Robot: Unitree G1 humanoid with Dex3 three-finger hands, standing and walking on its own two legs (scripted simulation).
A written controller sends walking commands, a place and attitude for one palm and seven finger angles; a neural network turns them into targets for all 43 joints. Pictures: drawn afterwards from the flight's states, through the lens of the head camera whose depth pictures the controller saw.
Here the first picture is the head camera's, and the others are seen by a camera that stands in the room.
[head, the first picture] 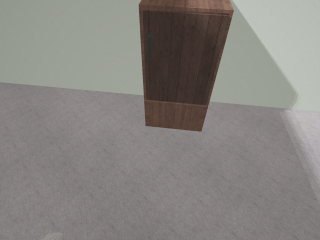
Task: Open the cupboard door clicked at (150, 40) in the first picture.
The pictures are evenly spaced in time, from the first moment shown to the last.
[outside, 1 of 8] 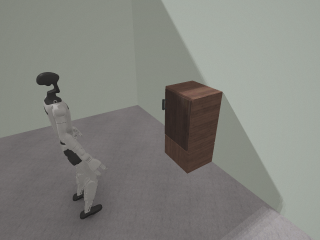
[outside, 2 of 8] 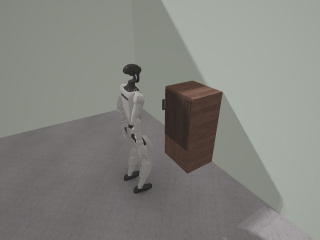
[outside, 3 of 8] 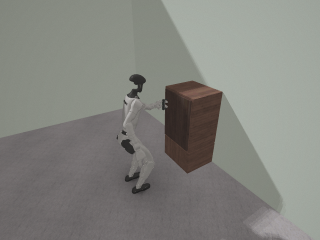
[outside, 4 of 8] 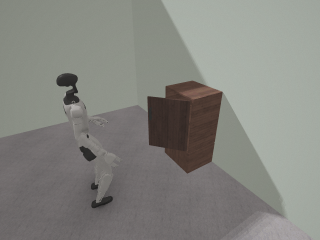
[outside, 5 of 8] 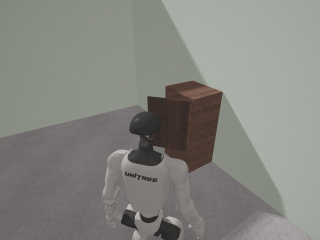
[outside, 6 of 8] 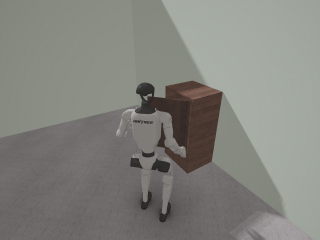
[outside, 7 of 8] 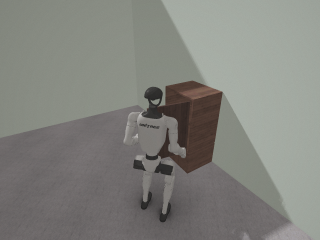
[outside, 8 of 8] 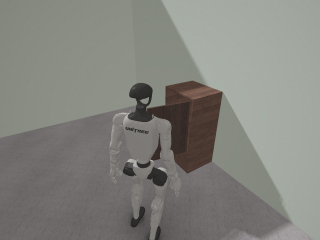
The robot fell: no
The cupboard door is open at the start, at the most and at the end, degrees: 0 81 81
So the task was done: yes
